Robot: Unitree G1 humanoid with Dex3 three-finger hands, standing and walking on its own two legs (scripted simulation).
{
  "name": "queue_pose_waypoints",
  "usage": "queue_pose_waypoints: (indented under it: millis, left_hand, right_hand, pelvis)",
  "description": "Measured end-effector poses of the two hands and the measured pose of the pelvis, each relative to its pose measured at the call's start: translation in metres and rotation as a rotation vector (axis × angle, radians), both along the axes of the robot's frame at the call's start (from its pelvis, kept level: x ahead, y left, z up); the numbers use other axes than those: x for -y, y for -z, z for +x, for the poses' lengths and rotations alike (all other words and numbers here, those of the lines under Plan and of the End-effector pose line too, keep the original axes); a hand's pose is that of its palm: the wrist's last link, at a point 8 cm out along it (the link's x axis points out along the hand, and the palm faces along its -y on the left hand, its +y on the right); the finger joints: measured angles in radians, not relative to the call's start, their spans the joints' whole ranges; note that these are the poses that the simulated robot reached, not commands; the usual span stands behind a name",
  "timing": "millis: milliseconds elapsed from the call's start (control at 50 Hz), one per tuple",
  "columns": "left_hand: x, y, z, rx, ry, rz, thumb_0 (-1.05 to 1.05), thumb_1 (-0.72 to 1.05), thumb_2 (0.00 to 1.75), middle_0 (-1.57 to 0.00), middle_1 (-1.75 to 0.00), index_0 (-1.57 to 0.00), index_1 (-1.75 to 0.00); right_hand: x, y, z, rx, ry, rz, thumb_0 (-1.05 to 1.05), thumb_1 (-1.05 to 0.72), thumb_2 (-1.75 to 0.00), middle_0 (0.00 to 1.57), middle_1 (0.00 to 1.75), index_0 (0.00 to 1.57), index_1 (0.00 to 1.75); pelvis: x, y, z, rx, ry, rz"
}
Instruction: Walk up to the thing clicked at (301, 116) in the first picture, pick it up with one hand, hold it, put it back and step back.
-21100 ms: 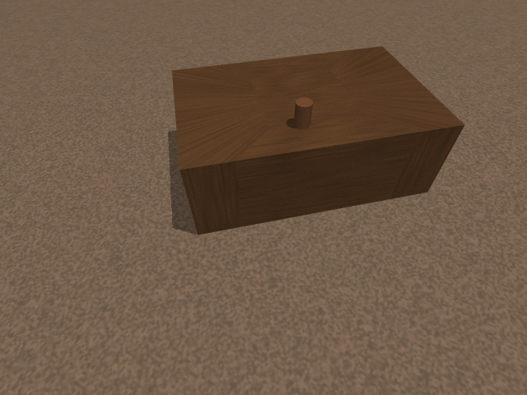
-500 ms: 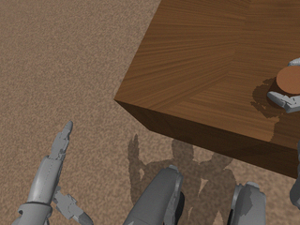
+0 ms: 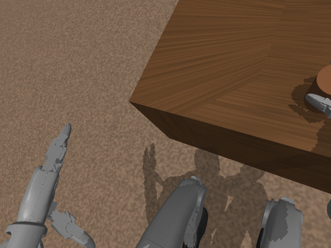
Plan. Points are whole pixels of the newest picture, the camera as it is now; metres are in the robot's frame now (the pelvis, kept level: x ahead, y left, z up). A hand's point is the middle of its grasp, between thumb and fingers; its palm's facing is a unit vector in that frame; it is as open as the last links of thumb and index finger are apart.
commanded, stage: loosen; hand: right
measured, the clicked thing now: (328, 90) +0.52 -0.19 -0.07
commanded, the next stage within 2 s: open in 0.04 s
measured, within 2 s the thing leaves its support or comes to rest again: neither
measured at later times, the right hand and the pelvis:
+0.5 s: hand out of the picture +0.53 -0.20 -0.05, palm faces +0.13 +0.99 +0.01, open 14.5 cm; pelvis +0.00 +0.00 -0.01, yaw +0 degrees
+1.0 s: hand out of the picture +0.55 -0.24 +0.04, palm faces +0.17 +0.99 -0.04, open 17.7 cm; pelvis +0.01 +0.00 +0.03, yaw +0 degrees
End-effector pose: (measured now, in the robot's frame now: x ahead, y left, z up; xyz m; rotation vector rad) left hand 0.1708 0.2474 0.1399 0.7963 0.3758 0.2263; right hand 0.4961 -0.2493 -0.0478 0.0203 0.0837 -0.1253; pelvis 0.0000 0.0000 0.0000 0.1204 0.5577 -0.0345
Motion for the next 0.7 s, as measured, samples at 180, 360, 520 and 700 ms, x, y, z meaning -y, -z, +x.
queue_pose_waypoints:
  millis: [180,360,520,700]
  left_hand:
    - [0.001,0.000,-0.005,0.008,0.004,0.006,-0.01,-0.50,0.04,-0.06,-0.05,-0.07,-0.05]
    - [0.003,0.000,-0.007,-0.004,-0.014,0.021,-0.01,-0.52,0.05,-0.06,-0.05,-0.07,-0.05]
    - [0.004,-0.001,-0.005,-0.006,-0.005,0.013,-0.01,-0.54,0.06,-0.06,-0.06,-0.06,-0.06]
    - [-0.001,0.000,-0.003,-0.003,-0.007,0.008,-0.01,-0.54,0.07,-0.06,-0.05,-0.06,-0.06]
  right_hand:
    - [0.002,0.000,0.003,0.006,0.007,-0.007,-0.01,0.48,-0.83,0.82,0.94,0.92,0.99]
    - [0.002,-0.002,0.011,0.032,-0.006,-0.011,-0.01,0.53,-0.45,0.80,0.67,0.84,0.68]
    - [0.003,0.002,0.010,0.003,0.000,-0.007,-0.01,0.60,-0.18,0.57,0.39,0.59,0.39]
    - [0.001,-0.001,0.010,0.006,0.003,-0.008,-0.02,0.61,-0.05,0.27,0.17,0.27,0.17]
  pelvis:
    - [0.001,0.005,-0.004,0.002,-0.003,0.001]
    - [0.003,0.007,-0.003,-0.010,-0.006,0.003]
    - [0.003,0.006,-0.001,-0.012,-0.004,0.001]
    - [0.001,0.005,0.000,-0.011,-0.006,-0.001]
